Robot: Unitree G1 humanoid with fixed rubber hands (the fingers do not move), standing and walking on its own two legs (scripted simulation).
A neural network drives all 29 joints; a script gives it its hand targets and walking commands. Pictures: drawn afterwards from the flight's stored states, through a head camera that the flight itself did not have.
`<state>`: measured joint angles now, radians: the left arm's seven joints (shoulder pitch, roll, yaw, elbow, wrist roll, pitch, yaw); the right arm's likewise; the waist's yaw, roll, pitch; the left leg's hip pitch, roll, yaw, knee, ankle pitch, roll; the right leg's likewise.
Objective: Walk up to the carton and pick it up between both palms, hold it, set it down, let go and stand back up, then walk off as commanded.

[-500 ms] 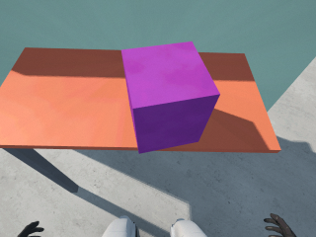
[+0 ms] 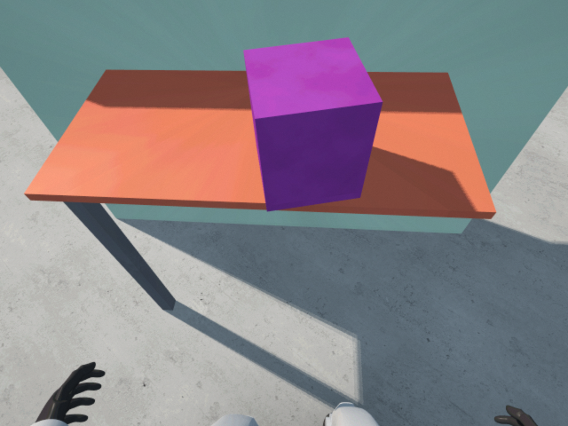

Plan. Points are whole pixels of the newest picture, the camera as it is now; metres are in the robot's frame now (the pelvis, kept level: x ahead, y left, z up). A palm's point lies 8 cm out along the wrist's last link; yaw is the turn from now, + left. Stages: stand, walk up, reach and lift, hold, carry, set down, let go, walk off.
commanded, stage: walk off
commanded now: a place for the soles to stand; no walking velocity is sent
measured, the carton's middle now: (305, 128) +0.57 -0.01 +0.07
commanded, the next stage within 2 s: stand in 1.08 s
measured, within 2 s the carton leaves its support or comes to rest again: neither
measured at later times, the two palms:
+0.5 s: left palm out of the picture -0.05 +0.33 -0.10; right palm out of the picture -0.05 -0.34 -0.08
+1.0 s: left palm out of the picture -0.01 +0.32 -0.07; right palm out of the picture -0.08 -0.30 -0.08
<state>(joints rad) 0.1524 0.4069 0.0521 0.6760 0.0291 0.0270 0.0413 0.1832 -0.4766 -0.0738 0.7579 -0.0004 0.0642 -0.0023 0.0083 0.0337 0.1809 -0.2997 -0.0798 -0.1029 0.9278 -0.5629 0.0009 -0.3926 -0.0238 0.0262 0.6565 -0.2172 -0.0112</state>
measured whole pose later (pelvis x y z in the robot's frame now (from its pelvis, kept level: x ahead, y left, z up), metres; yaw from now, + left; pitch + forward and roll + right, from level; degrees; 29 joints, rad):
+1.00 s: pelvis -0.15 +0.02 +0.01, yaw -4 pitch -3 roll +0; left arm 0.13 0.40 0.04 0.93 0.02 -0.05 0.00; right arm 0.16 -0.39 -0.04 0.92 -0.01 -0.01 0.01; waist -0.02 0.02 0.02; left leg -0.22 -0.02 -0.06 0.52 -0.25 0.00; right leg -0.19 0.02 0.06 0.51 -0.27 0.01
